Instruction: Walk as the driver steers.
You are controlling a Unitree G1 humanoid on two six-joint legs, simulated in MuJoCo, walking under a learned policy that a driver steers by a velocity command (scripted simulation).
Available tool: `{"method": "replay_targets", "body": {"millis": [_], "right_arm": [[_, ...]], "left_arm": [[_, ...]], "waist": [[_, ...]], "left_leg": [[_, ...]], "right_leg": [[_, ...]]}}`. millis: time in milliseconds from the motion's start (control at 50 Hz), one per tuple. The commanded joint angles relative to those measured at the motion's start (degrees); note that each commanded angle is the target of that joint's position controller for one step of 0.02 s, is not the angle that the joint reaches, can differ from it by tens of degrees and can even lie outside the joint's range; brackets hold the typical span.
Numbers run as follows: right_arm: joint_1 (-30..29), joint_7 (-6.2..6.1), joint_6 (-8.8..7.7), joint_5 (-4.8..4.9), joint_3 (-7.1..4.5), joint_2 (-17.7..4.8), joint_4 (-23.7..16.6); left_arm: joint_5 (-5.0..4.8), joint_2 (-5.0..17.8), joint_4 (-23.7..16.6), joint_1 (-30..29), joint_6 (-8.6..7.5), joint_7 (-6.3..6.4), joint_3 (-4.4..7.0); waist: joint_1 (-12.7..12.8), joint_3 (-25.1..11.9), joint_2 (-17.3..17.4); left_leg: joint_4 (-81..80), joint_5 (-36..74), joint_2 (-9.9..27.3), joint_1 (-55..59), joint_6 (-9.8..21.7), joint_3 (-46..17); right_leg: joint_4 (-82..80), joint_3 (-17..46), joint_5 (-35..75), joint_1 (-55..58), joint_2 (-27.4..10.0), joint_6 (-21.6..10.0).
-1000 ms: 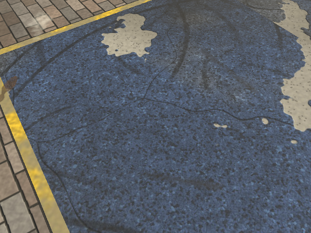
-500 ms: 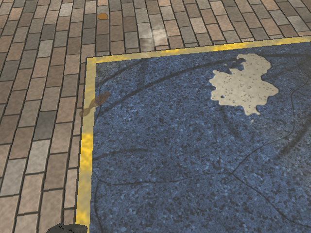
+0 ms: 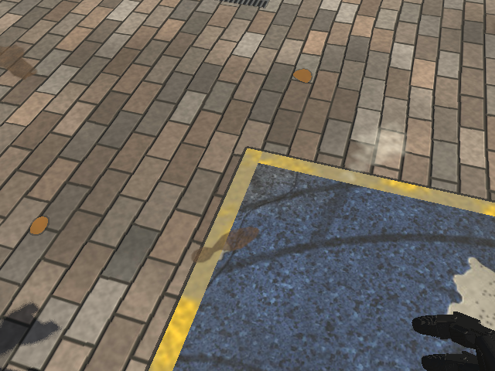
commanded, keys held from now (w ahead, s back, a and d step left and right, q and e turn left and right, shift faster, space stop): w+shift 0.08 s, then w+e+shift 0.92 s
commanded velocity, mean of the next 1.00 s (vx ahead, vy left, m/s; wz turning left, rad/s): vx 1.00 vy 0.00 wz -0.64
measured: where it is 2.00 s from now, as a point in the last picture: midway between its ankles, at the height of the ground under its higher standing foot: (395, 158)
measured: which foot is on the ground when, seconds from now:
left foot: up 0.00-0.10, down 0.12-0.54, up 0.56-0.96, down 0.98-1.00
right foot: down 0.00-0.12, up 0.14-0.56, down 0.58-0.98, up 1.00-1.00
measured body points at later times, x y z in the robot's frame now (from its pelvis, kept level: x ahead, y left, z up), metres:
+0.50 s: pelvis +0.47 +0.00 -0.02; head +0.50 -0.01 +0.43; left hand +0.73 +0.19 -0.11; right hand +0.37 -0.25 -0.15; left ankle +0.28 +0.09 -0.73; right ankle +0.68 -0.13 -0.68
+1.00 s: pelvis +0.95 -0.13 -0.02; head +0.98 -0.15 +0.42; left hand +1.13 +0.13 -0.14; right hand +1.02 -0.46 -0.07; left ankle +1.15 -0.10 -0.74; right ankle +0.71 -0.08 -0.71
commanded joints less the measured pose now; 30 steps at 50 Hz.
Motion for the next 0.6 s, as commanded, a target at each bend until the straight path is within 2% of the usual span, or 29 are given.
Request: {"method": "replay_targets", "body": {"millis": [20, 40, 60, 80, 100, 120, 140, 160, 180, 200, 220, 240, 260, 300, 320, 340, 360, 400, 440, 480, 500, 520, 540, 560, 580, 600], "right_arm": [[-5.72, 0.20, -0.84, 0.03, 0.19, -2.12, -4.17], [-4.90, -0.32, -0.86, -0.17, -0.06, -2.84, -3.65], [-2.16, -0.93, -0.82, -0.58, -0.51, -3.95, -2.79], [4.70, -1.68, -0.79, -0.76, -1.36, -5.68, -0.78], [16.91, -2.62, -0.82, -0.61, -2.45, -7.19, 3.19], [26.85, -3.77, -0.81, -1.42, -4.00, -10.92, 5.91], [26.74, -4.57, -1.18, -2.92, -5.27, -15.47, 6.00], [26.45, -4.55, -0.89, -1.23, -5.53, -14.39, 5.06], [21.84, -4.63, -1.28, -0.71, -4.93, -10.41, 6.44], [19.25, -4.43, -1.94, -0.45, -4.43, -7.54, 7.19], [17.49, -4.35, -2.56, -0.56, -4.16, -5.91, 7.69], [17.41, -4.49, -3.07, -0.11, -3.70, -4.45, 8.42], [17.95, -4.34, -3.71, 0.37, -3.39, -3.19, 9.26], [18.86, -4.11, -4.81, 1.63, -3.28, -2.29, 11.02], [19.34, -4.07, -5.07, 1.70, -3.31, -2.36, 11.43], [19.81, -3.94, -5.30, 1.61, -3.09, -1.53, 11.92], [19.72, -3.87, -5.53, 1.35, -3.06, -1.72, 12.18], [19.75, -4.05, -5.76, 1.34, -2.83, -1.74, 12.64], [22.27, -4.80, -5.82, 1.79, -2.85, -3.37, 13.58], [23.50, -6.05, -5.49, 1.81, -3.29, -6.49, 13.70], [23.11, -6.89, -4.78, 1.63, -3.73, -8.33, 13.33], [21.60, -7.60, -3.79, 1.22, -4.26, -10.11, 12.64], [18.63, -7.91, -2.69, 0.72, -4.81, -11.60, 11.55], [14.73, -7.68, -1.71, 0.05, -5.24, -12.37, 10.28], [13.46, -6.05, -1.56, -0.23, -4.52, -7.92, 10.67], [17.02, -5.55, -2.93, -0.90, -2.24, -0.15, 5.42]], "left_arm": [[-0.52, 8.88, -3.30, -4.88, -1.57, -0.06, 1.27], [-0.40, 10.20, -2.80, -4.20, -1.36, 0.23, 1.42], [-0.21, 11.80, -2.25, -3.50, -0.96, 0.74, 1.64], [0.18, 13.38, -1.82, -3.56, -0.23, 1.29, 1.91], [0.19, 13.63, -1.78, -4.63, 0.67, 1.77, 1.85], [0.29, 10.86, -3.10, -5.07, 0.88, 1.74, 1.13], [-0.57, 0.43, -5.69, 0.42, 0.66, 0.68, -0.82], [-1.65, 6.13, -6.88, -2.21, 0.60, 1.08, 0.29], [-1.47, 7.79, -8.04, -9.58, 0.65, 1.28, 0.83], [-1.26, 6.03, -8.11, -11.35, 0.62, 0.80, 0.24], [-0.85, 5.07, -7.17, -11.48, 1.30, 0.28, 0.13], [-0.11, 3.91, -6.35, -9.36, 2.38, -0.33, 0.02], [0.30, 2.91, -5.99, -9.01, 3.48, -0.88, -0.04], [0.55, 1.90, -7.64, -13.97, 4.93, -1.60, 0.08], [0.52, 1.47, -8.63, -16.62, 5.24, -1.91, -0.02], [0.33, 1.05, -9.96, -20.03, 5.19, -2.09, -0.22], [0.01, 0.25, -11.20, -22.64, 5.04, -2.34, -0.65], [-0.31, 0.72, -12.43, -26.77, 4.66, -2.89, -0.95], [-0.22, 0.69, -14.12, -31.11, 4.28, -3.73, -1.44], [0.02, 2.06, -13.71, -30.02, 4.24, -3.93, -1.32], [0.01, 3.45, -12.75, -26.60, 4.35, -3.77, -0.94], [0.04, 5.51, -11.05, -20.02, 4.54, -3.43, -0.18], [0.14, 8.15, -8.12, -9.33, 4.76, -2.87, 1.10], [0.09, 10.95, -4.31, 3.56, 4.83, -1.74, 2.85], [-1.02, 12.74, -3.49, 2.79, 4.92, -0.29, 4.17], [-0.06, 17.84, -4.61, -3.02, 5.72, -0.04, 5.08]], "waist": [[-4.41, 7.97, -4.88], [-5.11, 6.17, -6.25], [-6.92, 2.97, -8.22], [-10.59, -1.78, -9.95], [-16.35, -7.72, -9.53], [-19.83, -13.72, -6.79], [-11.92, -20.30, 9.81], [-13.87, -24.80, 7.34], [-12.03, -11.60, 1.58], [-10.07, -4.38, -0.47], [-7.94, -1.21, -1.50], [-5.75, 0.19, -0.57], [-4.73, 1.13, 0.70], [-4.07, 4.87, 0.55], [-4.20, 5.72, 0.07], [-4.44, 7.24, 0.08], [-4.37, 7.66, 1.67], [-4.48, 7.97, -0.14], [-5.16, 8.70, -1.63], [-3.78, 5.73, 0.42], [-1.57, 3.06, 2.27], [2.27, -0.67, 3.90], [7.74, -5.38, 4.79], [13.56, -9.25, 3.32], [11.05, -5.43, -5.48], [0.99, -5.39, -16.87]], "left_leg": [[-8.44, 4.76, -0.60, 12.16, 1.97, 6.32], [-9.60, 2.32, -2.51, 14.46, 2.71, 7.72], [-9.82, -1.46, -4.75, 18.26, 3.50, 8.57], [-9.76, -5.76, -6.46, 25.67, 4.48, 8.31], [-12.38, -6.85, -6.76, 39.40, 5.37, 6.82], [-11.66, -15.71, 1.57, 55.18, 6.09, -2.26], [-15.80, -32.25, 19.83, 69.75, 8.33, -29.49], [-26.36, -37.10, 23.29, 68.37, 9.38, -46.13], [-27.93, -33.04, 19.39, 58.35, 7.72, -34.12], [-29.85, -24.74, 17.58, 48.63, 7.01, -26.20], [-31.71, -18.78, 15.19, 42.04, 5.43, -20.16], [-33.75, -16.12, 13.63, 37.20, 4.29, -14.99], [-35.51, -14.44, 13.19, 34.40, 3.79, -11.86], [-38.19, -7.58, 11.94, 33.84, 2.08, -4.74], [-39.14, -3.80, 11.09, 34.03, 1.11, -0.75], [-39.36, 3.78, 8.99, 33.13, -0.44, 4.17], [-39.66, 8.40, 7.85, 32.53, -0.91, 7.64], [-39.73, 17.31, 5.56, 33.10, -2.42, 13.73], [-39.91, 28.71, 6.19, 35.53, -4.24, 16.37], [-33.92, 50.77, 7.52, 42.33, -5.77, 17.67], [-28.28, 60.67, 8.65, 45.25, -6.29, 17.65], [-19.59, 67.75, 9.88, 45.98, -6.49, 17.10], [-6.31, 70.28, 11.06, 43.10, -6.03, 16.01], [13.28, 61.11, 11.04, 35.28, -5.10, 14.35], [36.95, 5.59, 0.97, 23.21, -4.30, 13.97], [55.35, -28.11, -5.17, 1.00, -6.37, 7.53]], "right_leg": [[-9.90, 2.73, 35.89, -11.58, -13.18, -7.39], [-6.03, 1.59, 49.47, -7.45, -13.37, -7.04], [0.27, 0.66, 63.49, -3.73, -14.18, -6.55], [10.70, -0.06, 72.17, -2.35, -14.89, -5.95], [25.84, 0.04, 71.61, -6.31, -14.03, -5.28], [44.51, 1.07, 53.52, -18.70, -11.48, -5.17], [66.39, 3.55, -7.33, -39.53, -2.30, -4.55], [74.64, 10.38, -7.59, -46.10, -0.44, -6.08], [72.08, 10.25, 0.49, -49.86, -4.21, -6.44], [68.20, 9.44, 3.84, -48.39, -6.20, -6.18], [65.81, 9.66, 4.74, -45.51, -7.76, -5.68], [64.48, 9.84, 5.19, -42.48, -8.65, -5.00], [63.28, 9.82, 5.07, -41.17, -9.52, -4.48], [61.33, 9.02, 6.92, -45.85, -10.74, -3.83], [60.33, 8.04, 9.66, -48.00, -10.71, -3.60], [57.43, 6.41, 12.80, -48.64, -10.20, -3.65], [53.76, 4.64, 16.51, -48.40, -9.52, -3.78], [45.79, 0.62, 22.85, -45.84, -7.31, -4.84], [35.87, -3.97, 26.91, -41.38, -4.90, -6.46], [31.48, -7.45, 27.52, -36.03, -0.31, -8.32], [30.83, -8.20, 24.90, -32.14, 1.84, -9.06], [30.99, -8.03, 21.19, -25.20, 3.79, -9.93], [31.98, -6.35, 17.01, -14.22, 5.01, -11.53], [29.36, -0.80, 11.88, -1.26, 3.88, -14.36], [26.16, 5.19, 8.54, 3.00, 0.66, -16.66], [28.79, 26.27, 23.18, 11.27, -7.95, -23.42]]}}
